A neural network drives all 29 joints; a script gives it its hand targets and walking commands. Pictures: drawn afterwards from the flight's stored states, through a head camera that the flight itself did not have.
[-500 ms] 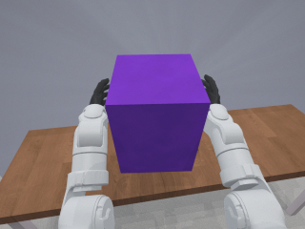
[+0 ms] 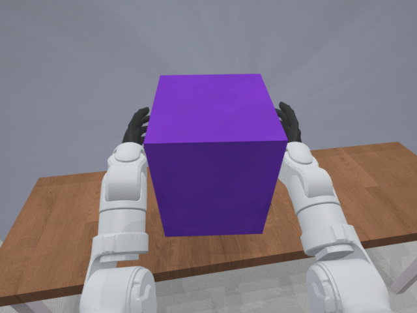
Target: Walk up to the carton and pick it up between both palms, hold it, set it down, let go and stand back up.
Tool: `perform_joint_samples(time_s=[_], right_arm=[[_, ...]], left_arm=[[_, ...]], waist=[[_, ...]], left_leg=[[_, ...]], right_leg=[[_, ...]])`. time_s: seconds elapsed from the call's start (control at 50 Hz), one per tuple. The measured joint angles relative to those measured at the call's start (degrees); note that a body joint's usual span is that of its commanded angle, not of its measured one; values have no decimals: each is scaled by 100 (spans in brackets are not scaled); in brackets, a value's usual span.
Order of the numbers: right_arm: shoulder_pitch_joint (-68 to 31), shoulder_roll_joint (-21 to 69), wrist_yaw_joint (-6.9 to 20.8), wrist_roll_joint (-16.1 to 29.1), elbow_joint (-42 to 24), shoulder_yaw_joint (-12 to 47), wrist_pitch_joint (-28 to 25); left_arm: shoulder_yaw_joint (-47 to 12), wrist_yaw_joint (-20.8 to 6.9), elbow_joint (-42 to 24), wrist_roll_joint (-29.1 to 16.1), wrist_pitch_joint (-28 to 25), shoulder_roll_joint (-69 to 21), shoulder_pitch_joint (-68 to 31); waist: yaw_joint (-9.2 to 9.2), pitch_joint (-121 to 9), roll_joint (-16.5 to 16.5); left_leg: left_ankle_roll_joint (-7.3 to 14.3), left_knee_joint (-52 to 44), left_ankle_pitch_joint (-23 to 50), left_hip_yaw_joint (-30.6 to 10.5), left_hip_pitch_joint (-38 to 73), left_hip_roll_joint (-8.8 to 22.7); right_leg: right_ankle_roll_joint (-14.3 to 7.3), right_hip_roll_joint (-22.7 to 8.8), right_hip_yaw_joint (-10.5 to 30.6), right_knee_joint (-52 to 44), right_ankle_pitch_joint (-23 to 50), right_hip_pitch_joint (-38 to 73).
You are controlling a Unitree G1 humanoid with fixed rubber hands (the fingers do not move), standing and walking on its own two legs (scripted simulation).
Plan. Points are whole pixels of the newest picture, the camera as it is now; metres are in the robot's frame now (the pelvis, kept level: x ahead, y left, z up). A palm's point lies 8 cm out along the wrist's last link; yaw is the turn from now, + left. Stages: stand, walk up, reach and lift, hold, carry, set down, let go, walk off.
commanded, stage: hold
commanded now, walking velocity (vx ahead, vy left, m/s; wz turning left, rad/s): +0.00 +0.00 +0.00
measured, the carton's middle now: (212, 156) +0.38 +0.01 +0.17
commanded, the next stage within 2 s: set down in 0.06 s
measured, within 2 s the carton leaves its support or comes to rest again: neither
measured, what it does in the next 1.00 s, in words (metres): stands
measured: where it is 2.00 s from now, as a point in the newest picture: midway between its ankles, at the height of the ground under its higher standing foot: outside the picture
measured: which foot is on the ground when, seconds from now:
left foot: down 0.00-1.00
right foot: down 0.00-1.00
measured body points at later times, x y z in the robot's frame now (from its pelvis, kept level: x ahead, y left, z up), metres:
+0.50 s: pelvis +0.01 +0.00 +0.00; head -0.05 +0.00 +0.45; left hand +0.39 +0.15 +0.21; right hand +0.40 -0.14 +0.20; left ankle +0.02 +0.11 -0.74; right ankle +0.06 -0.12 -0.74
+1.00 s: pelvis +0.03 +0.00 +0.00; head +0.00 +0.01 +0.45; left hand +0.41 +0.16 +0.15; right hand +0.42 -0.13 +0.16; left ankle +0.02 +0.11 -0.74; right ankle +0.06 -0.11 -0.74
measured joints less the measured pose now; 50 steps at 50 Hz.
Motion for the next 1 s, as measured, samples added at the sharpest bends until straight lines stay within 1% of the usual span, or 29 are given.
perform_joint_samples(time_s=[0.2, 0.3, 0.34, 0.38, 0.42, 0.48, 0.56, 0.6, 0.66, 0.76, 1.0], right_arm=[[0, 0, 0, -1, -2, 0, -37], [-1, 0, 13, -16, -7, 0, -393], [-6, 7, 47, -131, 0, 0, -579], [-14, 37, 97, -353, 62, -25, -790], [-22, 79, 140, -546, 194, -84, -948], [-22, 126, 186, -763, 457, -117, -1068], [33, 178, 182, -801, 556, -118, -1280], [60, 186, 180, -801, 557, -119, -1431], [110, 191, 175, -801, 557, -119, -1676], [142, 210, 171, -800, 560, -119, -1952], [437, 355, 171, -796, 561, -118, -2065]], left_arm=[[-1, 0, -1, -7, -36, 0, 0], [-2, 30, -5, -31, -390, 0, -2], [13, 35, -5, -14, -572, -3, -10], [43, 28, 50, 22, -773, -4, -30], [107, -51, 203, 124, -933, -4, -71], [212, -217, 429, 356, -1019, -14, -72], [264, -301, 494, 423, -1092, -15, 5], [263, -286, 494, 378, -1202, -21, 49], [263, -188, 493, 208, -1415, -47, 128], [264, -89, 494, 43, -1690, -55, 209], [264, -95, 496, -51, -1810, -86, 555]], waist=[[-2, 0, 0], [-3, 0, 0], [-3, 0, 0], [-3, 0, 0], [-3, 0, -3], [-3, 14, -16], [-2, 174, -22], [-2, 273, -22], [-2, 322, -22], [-2, 321, -22], [-2, 322, -29]], left_leg=[[0, -2, 0, 0, 0, 0], [-7, -9, -1, -1, 3, 0], [-8, -23, -1, -1, 10, 0], [-8, -43, -1, -1, 19, 0], [-6, -73, -2, -1, 33, 0], [-7, -135, -2, -1, 61, 0], [-25, -205, -2, -1, 90, 0], [-33, -232, -1, -2, 95, 0], [-37, -260, -18, -2, 97, 0], [-37, -263, -69, -3, 97, 0], [-33, -263, -76, -1, 126, 0]], right_leg=[[0, 0, 0, -2, -1, 0], [0, 0, 0, -2, -7, 0], [0, 0, 0, -2, -14, 0], [0, 0, 0, -2, -27, 0], [0, -1, 0, -2, -46, 0], [0, -1, 0, -2, -80, -1], [0, -3, 0, -7, -112, -2], [0, -4, 0, -24, -118, -2], [0, -4, 0, -51, -135, 0], [0, -5, 0, -95, -161, 20], [0, -6, 0, -163, -129, 81]])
